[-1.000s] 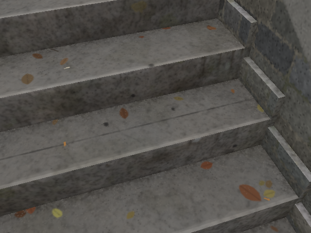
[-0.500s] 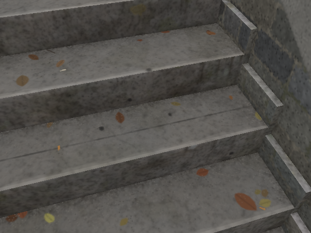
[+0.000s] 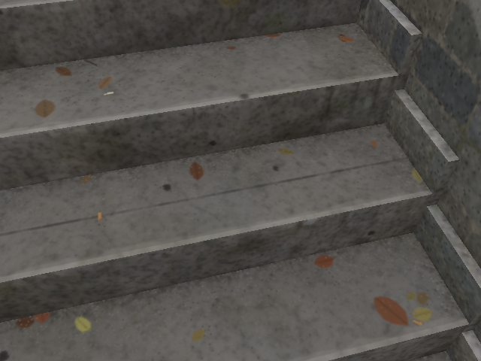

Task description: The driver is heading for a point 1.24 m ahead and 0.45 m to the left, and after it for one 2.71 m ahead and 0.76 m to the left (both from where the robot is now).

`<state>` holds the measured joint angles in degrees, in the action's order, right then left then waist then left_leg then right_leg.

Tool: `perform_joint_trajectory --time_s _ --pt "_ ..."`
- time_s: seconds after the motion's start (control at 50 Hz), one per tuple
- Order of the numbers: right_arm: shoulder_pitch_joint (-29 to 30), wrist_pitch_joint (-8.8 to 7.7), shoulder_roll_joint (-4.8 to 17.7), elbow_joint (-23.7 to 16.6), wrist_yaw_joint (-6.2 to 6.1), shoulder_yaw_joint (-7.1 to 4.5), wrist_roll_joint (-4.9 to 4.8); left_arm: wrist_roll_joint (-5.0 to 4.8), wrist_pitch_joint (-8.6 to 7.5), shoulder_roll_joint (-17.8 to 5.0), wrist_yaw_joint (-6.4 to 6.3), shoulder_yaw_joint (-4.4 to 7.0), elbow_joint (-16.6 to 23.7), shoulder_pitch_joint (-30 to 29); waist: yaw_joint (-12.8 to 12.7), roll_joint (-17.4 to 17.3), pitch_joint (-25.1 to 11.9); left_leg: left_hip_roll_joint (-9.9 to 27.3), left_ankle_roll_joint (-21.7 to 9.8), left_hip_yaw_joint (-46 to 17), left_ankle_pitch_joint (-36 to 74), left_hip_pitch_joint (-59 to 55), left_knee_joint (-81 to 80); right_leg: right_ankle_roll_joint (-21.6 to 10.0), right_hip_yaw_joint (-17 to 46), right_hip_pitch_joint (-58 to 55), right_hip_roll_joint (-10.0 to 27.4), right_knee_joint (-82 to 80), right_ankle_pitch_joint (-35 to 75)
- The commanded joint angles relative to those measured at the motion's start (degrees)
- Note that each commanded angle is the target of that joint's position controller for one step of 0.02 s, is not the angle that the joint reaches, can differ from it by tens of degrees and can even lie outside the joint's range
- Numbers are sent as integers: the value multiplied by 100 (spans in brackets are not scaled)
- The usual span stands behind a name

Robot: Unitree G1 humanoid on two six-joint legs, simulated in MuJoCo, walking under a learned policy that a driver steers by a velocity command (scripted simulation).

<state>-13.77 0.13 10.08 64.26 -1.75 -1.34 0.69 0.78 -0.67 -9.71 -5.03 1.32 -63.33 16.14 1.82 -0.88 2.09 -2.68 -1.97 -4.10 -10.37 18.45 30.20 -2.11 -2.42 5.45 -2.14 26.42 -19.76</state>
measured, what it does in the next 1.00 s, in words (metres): steps on the spot, turning left: right foot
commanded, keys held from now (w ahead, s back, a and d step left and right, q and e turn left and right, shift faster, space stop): q+shift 0.56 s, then shift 0.44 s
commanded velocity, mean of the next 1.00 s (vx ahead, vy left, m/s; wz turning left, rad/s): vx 0.00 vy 0.00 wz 0.62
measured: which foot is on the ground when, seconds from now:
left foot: down 0.00-0.80, up 0.82-1.00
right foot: down 0.00-0.20, up 0.22-0.78, down 0.80-1.00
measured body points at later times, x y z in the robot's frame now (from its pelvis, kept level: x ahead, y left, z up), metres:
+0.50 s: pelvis +0.02 +0.06 +0.01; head +0.06 +0.09 +0.45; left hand +0.06 +0.36 -0.12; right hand +0.22 -0.19 -0.11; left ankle +0.03 +0.12 -0.73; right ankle +0.12 -0.09 -0.67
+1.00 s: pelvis +0.09 +0.03 +0.01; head +0.13 +0.01 +0.46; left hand +0.01 +0.31 -0.09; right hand +0.33 -0.15 -0.14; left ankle -0.04 +0.11 -0.68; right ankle +0.14 -0.05 -0.73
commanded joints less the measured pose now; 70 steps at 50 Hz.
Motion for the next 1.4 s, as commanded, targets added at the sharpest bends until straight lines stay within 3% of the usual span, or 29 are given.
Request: perform_joint_trajectory --time_s 0.02,0.06,0.12,0.16,0.2,0.22,0.24,0.26,0.3,0.34,0.4,0.48,0.54,0.66,0.7,0.76,0.78,0.82,0.84,0.86,0.94,1.1,1.16,1.18,1.22,1.24,1.28,1.36,1.4 --pt "151 -25 394 -506 -3 -126 122 38 58 -955 -112 310 233 351 -219 929 358 69 -157 221 -1202 915 1664 -1120 1193 460 2051 -547 2049" --pt "224 35 374 -662 51 -186 185 19 26 -835 -119 303 397 351 -258 611 463 321 -125 455 -2262 1487 2967 -1567 1247 323 2598 -453 3412" --pt "404 52 328 -960 155 -193 148 92 -21 -1074 -66 374 638 -146 -91 530 343 595 -3 578 -1781 1212 1976 -911 341 34 2121 -130 3998" --pt "308 68 481 -1048 179 -262 35 66 9 -1262 -16 443 703 -159 -169 747 49 239 -37 990 -1454 529 1314 -621 -166 8 1820 422 4253" --pt "-553 6 681 -967 142 -381 -9 32 33 -1318 88 472 731 -118 264 253 -554 -137 -345 855 -299 -885 199 -168 -741 589 1508 2401 3974" --pt "-620 -37 1394 -1122 94 -547 73 84 46 -1121 184 421 960 -150 274 -965 -579 1003 -792 -1205 1539 -1502 -735 279 -895 1941 906 3917 668" --pt "-782 22 1942 -1178 131 -670 76 53 104 -730 211 289 1408 -431 231 -1762 -885 2235 -1812 -3596 3301 -1506 -1336 431 -58 2912 -120 4851 -2210" --pt "-687 68 1859 -1190 151 -672 40 112 120 -712 219 245 1369 -437 85 -617 -695 2242 -1942 -3373 2338 -1296 -1348 378 606 2928 210 5115 -1858" --pt "116 202 1458 -1483 61 -579 10 15 34 -855 199 261 1403 -705 -112 47 39 1497 -1431 -2175 937 -619 -1325 361 646 3000 489 4369 -676" --pt "403 228 1264 -1675 31 -527 -20 160 44 -1027 215 290 1429 -666 -161 -272 -211 1050 -1093 -1734 1355 -690 -1230 392 599 2734 441 3964 -163" --pt "76 172 1458 -1662 73 -598 -46 103 114 -961 265 256 1609 -718 -115 -137 -532 976 -961 -1768 1939 -975 -1049 462 621 2725 288 3599 -19" --pt "-4 237 1660 -1717 30 -661 -59 90 127 -1031 273 218 1929 -1109 12 -454 -349 825 -868 -2354 410 -1031 -1290 554 787 2962 160 2862 149" --pt "-6 221 1703 -1877 124 -669 51 136 83 -1161 257 225 2033 -1213 24 -559 -327 764 -881 -2727 287 -1044 -1246 537 901 2905 15 2508 65" --pt "66 161 1635 -1935 58 -634 84 83 -21 -1220 282 186 2098 -1105 42 -733 -482 834 -891 -2899 1575 -1045 -1062 339 842 2074 -62 1839 -89" --pt "85 216 1716 -1853 15 -628 51 -34 -90 -1303 247 159 2129 -1131 33 -648 -521 837 -835 -3013 1632 -1114 -1093 296 846 1732 -71 1370 -171" --pt "300 266 1669 -1744 -20 -572 32 -113 -121 -1384 169 138 2013 -670 -303 -546 -529 621 -537 -2942 1784 -994 -851 252 757 738 -88 98 308" --pt "402 263 1579 -1744 -25 -528 -6 -71 -150 -1397 137 132 1942 -507 -418 -367 -494 416 -334 -2810 1195 -708 -701 217 839 193 56 -734 920" --pt "-160 212 1108 -1720 -20 -362 -43 134 -133 -1840 74 135 2274 -1230 88 1197 -583 -817 162 -1312 -1678 381 831 -281 2984 -417 2083 -1420 2196" --pt "-160 255 1708 -1553 -43 -517 33 132 -88 -1834 127 150 2089 -906 -55 1099 -718 -916 220 -883 -2335 130 1880 -1040 3311 150 2361 -1194 2747" --pt "-183 262 1734 -1457 -25 -493 87 51 -108 -1541 188 83 1988 -910 75 695 -566 -696 242 -916 -2082 19 2396 -1095 2976 378 2212 -1107 2821" --pt "50 379 1239 -1240 93 -331 67 94 -236 -1264 232 -56 1774 -900 23 674 -272 -596 420 -666 -1443 29 2433 -725 1551 385 1275 -815 3295" --pt "158 398 998 -920 -81 -85 -103 29 -168 -1360 271 -8 1227 -269 -134 1129 -338 -208 285 108 -908 -840 -719 -527 1639 -177 1185 -470 3738" --pt "12 247 1024 -831 -131 -13 99 -23 -179 -1306 341 25 1266 -492 -41 963 -621 113 -27 -173 -647 -2153 -982 -236 1784 881 878 -970 -287" --pt "-131 176 1169 -834 -110 -29 148 -12 -156 -1229 388 34 1369 -741 97 752 -486 293 -311 -460 -1653 -2144 -890 -248 1589 1417 617 -816 -1370" --pt "-718 37 1367 -604 -50 -115 33 21 -163 -855 489 -30 1869 -1716 446 -873 443 1156 -1042 -2091 -3483 -1669 -2194 -39 389 2597 -93 835 -854" --pt "-810 -69 1395 -571 -11 -149 11 24 -239 -784 501 -56 2054 -1924 468 -1192 825 1717 -1281 -2722 -3243 -1618 -2694 -17 131 2979 23 1230 -336" --pt "-670 -247 1337 -599 30 -192 97 -6 -351 -1105 515 49 2097 -1719 235 -854 937 1839 -1348 -2649 -2062 -1802 -2690 -47 376 3418 352 2108 -240" --pt "33 -470 1181 -914 127 -197 22 35 -446 -821 633 -16 2021 -1000 -381 -712 163 1172 -952 -1130 6 -911 -2370 -216 140 1666 338 1631 12" --pt "-79 -478 1176 -952 134 -201 10 53 -374 -805 551 22 1899 -396 -734 -859 -126 1078 -996 -793 2488 -542 -1495 -288 -242 529 30 1054 -123"
Velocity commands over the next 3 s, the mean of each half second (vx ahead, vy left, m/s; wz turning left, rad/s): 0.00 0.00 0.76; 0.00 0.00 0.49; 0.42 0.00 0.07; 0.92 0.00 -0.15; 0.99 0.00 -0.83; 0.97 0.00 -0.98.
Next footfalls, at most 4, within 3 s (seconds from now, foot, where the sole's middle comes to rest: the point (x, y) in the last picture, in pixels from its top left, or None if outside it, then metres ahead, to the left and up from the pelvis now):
0.80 right None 0.17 -0.02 -0.77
1.16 left None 0.00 0.12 -0.77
1.46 right None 0.25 0.03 -0.77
1.88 left None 0.40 0.46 -0.60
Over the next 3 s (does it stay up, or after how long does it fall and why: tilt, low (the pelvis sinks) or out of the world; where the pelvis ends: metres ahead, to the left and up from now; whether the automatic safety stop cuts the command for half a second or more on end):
stays up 1.10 0.58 0.51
